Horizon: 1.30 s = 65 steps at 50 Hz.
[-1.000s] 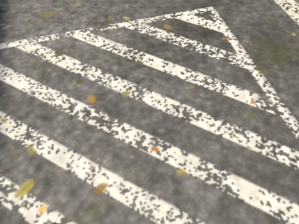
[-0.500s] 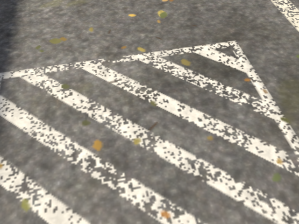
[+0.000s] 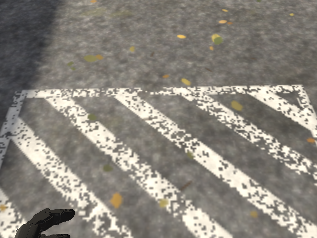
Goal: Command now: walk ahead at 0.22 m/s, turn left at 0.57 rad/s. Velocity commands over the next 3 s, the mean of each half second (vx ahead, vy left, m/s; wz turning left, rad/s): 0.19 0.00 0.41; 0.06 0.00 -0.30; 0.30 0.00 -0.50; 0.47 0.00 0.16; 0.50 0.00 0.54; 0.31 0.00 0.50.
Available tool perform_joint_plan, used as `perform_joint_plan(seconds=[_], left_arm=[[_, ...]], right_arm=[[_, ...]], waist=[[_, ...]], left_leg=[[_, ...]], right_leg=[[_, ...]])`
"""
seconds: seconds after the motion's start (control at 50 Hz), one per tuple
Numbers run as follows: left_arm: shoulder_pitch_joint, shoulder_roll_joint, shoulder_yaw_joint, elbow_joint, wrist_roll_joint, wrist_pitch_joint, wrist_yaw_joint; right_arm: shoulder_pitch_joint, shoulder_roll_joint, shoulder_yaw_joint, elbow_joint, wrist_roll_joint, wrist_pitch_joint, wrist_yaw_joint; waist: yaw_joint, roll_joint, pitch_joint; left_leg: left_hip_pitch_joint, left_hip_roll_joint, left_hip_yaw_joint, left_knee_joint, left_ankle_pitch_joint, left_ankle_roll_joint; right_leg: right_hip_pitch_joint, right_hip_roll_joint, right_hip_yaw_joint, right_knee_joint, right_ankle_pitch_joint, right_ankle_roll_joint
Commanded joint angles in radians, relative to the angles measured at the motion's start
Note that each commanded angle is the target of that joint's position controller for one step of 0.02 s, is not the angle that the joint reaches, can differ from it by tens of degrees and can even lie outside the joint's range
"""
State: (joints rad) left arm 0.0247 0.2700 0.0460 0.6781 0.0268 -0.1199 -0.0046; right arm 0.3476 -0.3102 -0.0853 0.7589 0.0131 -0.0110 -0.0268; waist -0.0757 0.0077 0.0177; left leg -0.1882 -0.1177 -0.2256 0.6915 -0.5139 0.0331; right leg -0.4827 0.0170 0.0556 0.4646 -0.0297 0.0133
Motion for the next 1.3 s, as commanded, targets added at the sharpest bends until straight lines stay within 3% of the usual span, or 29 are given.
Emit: perform_joint_plan(seconds=[0.02,0.06,0.12,0.26,0.34,0.38,0.4,0.42,0.44,0.46,0.52,0.64,0.68,0.76,0.8,0.82,0.84,0.86,0.88,0.9,0.94,1.0,1.04,1.12,1.16,1.2,1.22,1.26,1.3], left_arm=[[0.268,0.218,0.067,-0.014,-0.016,0.025,0.006],[0.168,0.117,0.037,-0.047,-0.010,0.055,0.020],[0.071,0.122,0.035,-0.039,0.004,0.075,0.024],[0.046,0.165,0.055,-0.004,-0.020,0.091,0.024],[0.069,0.190,0.059,0.031,-0.055,0.096,0.001],[0.084,0.131,0.036,0.054,-0.051,0.092,-0.010],[0.079,0.058,0.012,0.053,-0.033,0.085,-0.019],[0.060,0.023,0.001,0.010,-0.014,0.072,-0.026],[-0.013,0.139,0.034,-0.008,-0.039,0.059,-0.016],[0.009,0.171,0.049,-0.002,-0.058,0.053,-0.016],[0.067,0.152,0.053,0.056,-0.040,0.048,-0.019],[0.066,0.041,0.018,0.073,-0.030,0.065,-0.030],[0.035,0.068,0.022,0.041,-0.033,0.068,-0.040],[0.094,0.117,0.042,0.020,-0.033,0.072,-0.068],[0.225,0.184,0.074,0.045,-0.018,0.064,-0.057],[0.294,0.289,0.096,0.030,-0.010,0.063,-0.035],[0.278,0.320,0.088,0.014,0.005,0.067,-0.029],[0.251,0.248,0.076,-0.008,-0.006,0.079,-0.026],[0.167,0.213,0.067,-0.026,-0.014,0.088,-0.023],[0.123,0.184,0.060,-0.032,-0.029,0.104,-0.014],[0.079,0.175,0.052,-0.039,-0.030,0.131,0.004],[0.039,0.174,0.056,-0.058,-0.034,0.145,0.025],[0.039,0.189,0.064,-0.064,-0.035,0.146,0.039],[0.066,0.207,0.077,-0.067,-0.046,0.151,0.041],[0.012,0.174,0.071,-0.091,-0.055,0.159,0.041],[0.060,0.057,0.049,-0.112,-0.057,0.141,0.026],[0.028,0.136,0.069,-0.137,-0.056,0.120,0.019],[0.109,0.172,0.083,-0.077,-0.044,0.116,0.010],[0.114,0.141,0.079,-0.058,-0.029,0.117,0.004]], right_arm=[[0.206,-0.088,0.004,-0.090,0.008,-0.018,0.007],[0.001,-0.161,-0.024,-0.110,0.015,0.016,-0.004],[-0.014,-0.100,-0.022,-0.131,0.013,0.061,-0.009],[-0.078,-0.052,-0.001,-0.170,-0.006,0.059,0.011],[-0.078,-0.060,-0.001,-0.162,-0.008,0.051,0.033],[-0.008,-0.063,-0.005,-0.122,-0.013,0.039,0.034],[0.047,-0.107,-0.014,-0.113,-0.013,0.033,0.024],[0.058,-0.224,-0.034,-0.130,-0.019,0.032,0.017],[0.078,-0.234,-0.041,-0.129,-0.030,0.009,0.019],[0.036,-0.187,-0.026,-0.129,-0.028,-0.014,0.019],[-0.033,-0.113,-0.002,-0.129,-0.015,-0.043,0.012],[-0.071,-0.094,-0.001,-0.107,-0.042,-0.048,-0.004],[-0.039,-0.136,-0.017,-0.086,-0.026,-0.035,-0.009],[-0.085,-0.139,-0.026,-0.089,0.003,0.000,-0.027],[-0.066,-0.115,-0.018,-0.090,0.006,-0.002,-0.034],[-0.045,-0.077,-0.002,-0.121,-0.036,-0.012,-0.032],[0.044,-0.002,0.021,-0.129,-0.047,-0.014,-0.021],[0.013,-0.080,0.009,-0.100,-0.022,-0.003,-0.011],[-0.042,-0.102,0.000,-0.105,-0.001,0.014,-0.014],[-0.066,-0.098,-0.003,-0.092,-0.010,0.031,-0.029],[-0.074,-0.095,-0.011,-0.098,-0.023,0.057,-0.046],[-0.031,-0.058,-0.003,-0.099,-0.020,0.046,-0.036],[-0.048,-0.052,0.001,-0.107,-0.023,0.031,-0.027],[-0.001,-0.064,-0.005,-0.095,-0.015,0.001,-0.005],[0.139,-0.070,-0.010,-0.038,-0.021,-0.013,0.000],[0.076,-0.200,-0.037,-0.069,-0.041,-0.023,-0.003],[-0.012,-0.217,-0.047,-0.100,-0.068,-0.041,-0.003],[-0.096,-0.124,-0.025,-0.115,-0.026,-0.063,-0.019],[-0.047,-0.107,-0.017,-0.103,-0.019,-0.072,-0.026]], waist=[[0.068,-0.309,-0.462],[0.113,-0.117,-0.244],[0.056,-0.144,-0.091],[0.064,-0.139,-0.157],[0.056,-0.140,-0.119],[0.024,-0.104,-0.101],[0.012,0.029,-0.095],[0.024,0.275,-0.054],[-0.033,0.215,-0.003],[0.004,0.193,0.036],[0.045,0.151,0.035],[0.054,0.100,-0.017],[0.033,0.118,-0.022],[0.067,0.123,-0.039],[0.127,0.036,-0.119],[0.136,-0.161,-0.229],[0.071,-0.286,-0.364],[0.127,-0.158,-0.425],[0.110,-0.120,-0.315],[0.098,-0.043,-0.233],[0.065,-0.080,-0.148],[0.039,-0.170,-0.164],[0.047,-0.216,-0.181],[0.035,-0.236,-0.165],[-0.044,-0.213,-0.097],[0.032,0.248,-0.025],[0.062,0.244,0.056],[0.103,0.170,0.068],[0.073,0.138,0.051]], left_leg=[[-0.463,0.046,0.048,0.592,-0.218,-0.059],[-0.537,0.110,0.109,0.649,-0.049,-0.103],[-0.401,0.159,0.163,0.531,0.036,-0.112],[-0.217,0.170,0.212,0.176,0.188,-0.085],[-0.068,0.137,0.266,-0.062,0.233,-0.017],[0.109,0.111,0.271,-0.201,0.220,0.026],[0.196,0.245,0.078,-0.317,0.137,0.067],[0.254,0.452,-0.283,-0.445,-0.030,0.204],[0.158,0.504,-0.413,-0.524,-0.126,0.292],[0.146,0.474,-0.346,-0.526,-0.152,0.267],[0.161,0.385,-0.129,-0.540,0.083,0.173],[0.050,0.292,0.267,-0.449,0.857,0.113],[0.074,0.319,0.269,-0.414,0.897,0.127],[0.116,0.358,0.257,-0.245,0.932,0.110],[0.065,0.267,0.313,0.012,0.897,0.021],[-0.154,0.175,0.348,0.325,0.471,-0.067],[-0.386,0.006,0.225,0.621,-0.242,-0.120],[-0.378,0.069,0.095,0.704,-0.191,-0.110],[-0.416,0.094,0.105,0.706,-0.127,-0.095],[-0.425,0.115,0.111,0.654,-0.061,-0.095],[-0.343,0.101,0.122,0.591,0.036,-0.108],[-0.291,0.095,0.168,0.358,0.143,-0.108],[-0.226,0.087,0.192,0.220,0.130,-0.108],[-0.063,0.060,0.233,-0.004,0.097,-0.068],[0.116,0.078,0.256,-0.263,0.180,-0.003],[0.114,0.513,-0.340,-0.503,-0.238,0.125],[-0.009,0.550,-0.453,-0.571,-0.383,0.194],[0.039,0.445,-0.226,-0.556,-0.200,0.113],[0.058,0.392,-0.048,-0.553,-0.043,0.070]], right_leg=[[0.794,-0.529,0.601,0.019,0.466,-0.319],[0.577,-0.391,0.357,-0.052,0.217,-0.242],[0.260,-0.277,0.138,-0.153,0.149,-0.220],[0.253,-0.308,0.001,-0.178,0.213,-0.261],[0.185,-0.299,0.017,-0.211,-0.328,-0.216],[0.086,-0.243,-0.021,-0.134,-0.481,-0.148],[-0.009,-0.168,-0.109,0.070,-0.495,-0.074],[-0.280,-0.027,-0.197,0.344,-0.572,0.004],[-0.351,-0.049,-0.065,0.509,-0.570,-0.006],[-0.380,-0.088,-0.022,0.551,-0.471,-0.024],[-0.362,-0.120,-0.011,0.516,-0.232,-0.024],[-0.061,-0.068,-0.059,0.263,0.001,0.035],[-0.041,-0.049,-0.080,0.217,0.010,0.032],[0.004,-0.025,-0.096,0.126,-0.098,-0.011],[0.233,0.012,-0.083,-0.045,0.179,-0.064],[0.483,-0.215,0.213,-0.015,0.737,-0.164],[0.665,-0.452,0.542,0.003,1.035,-0.408],[0.611,-0.404,0.473,-0.033,0.831,-0.400],[0.504,-0.347,0.365,-0.042,0.657,-0.344],[0.395,-0.292,0.315,-0.074,0.463,-0.286],[0.199,-0.220,0.272,-0.124,0.256,-0.248],[0.134,-0.136,0.259,-0.205,-0.304,-0.209],[0.121,-0.131,0.296,-0.227,-0.450,-0.198],[0.056,-0.131,0.354,-0.241,-0.611,-0.172],[-0.085,-0.055,0.306,-0.192,-0.653,-0.087],[-0.389,0.113,0.079,0.415,-0.485,-0.035],[-0.443,0.038,0.151,0.530,-0.403,-0.050],[-0.429,0.019,0.122,0.629,-0.240,-0.027],[-0.399,0.005,0.072,0.717,-0.151,0.007]])
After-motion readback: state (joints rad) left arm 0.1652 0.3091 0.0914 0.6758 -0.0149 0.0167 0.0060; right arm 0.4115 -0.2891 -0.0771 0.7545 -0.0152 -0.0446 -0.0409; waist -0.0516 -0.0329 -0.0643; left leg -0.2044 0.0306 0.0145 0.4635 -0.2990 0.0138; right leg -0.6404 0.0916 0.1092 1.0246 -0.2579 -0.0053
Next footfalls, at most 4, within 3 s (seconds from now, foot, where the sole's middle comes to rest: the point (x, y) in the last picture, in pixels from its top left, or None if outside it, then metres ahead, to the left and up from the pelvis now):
0.40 left None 0.11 0.13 -0.76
0.80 right None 0.36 -0.06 -0.76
1.18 left None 0.26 0.17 -0.76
1.64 right None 0.42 -0.18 -0.76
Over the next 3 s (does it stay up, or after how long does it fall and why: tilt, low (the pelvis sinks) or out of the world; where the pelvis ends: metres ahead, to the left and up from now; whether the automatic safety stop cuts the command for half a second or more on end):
stays up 1.01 -0.11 0.02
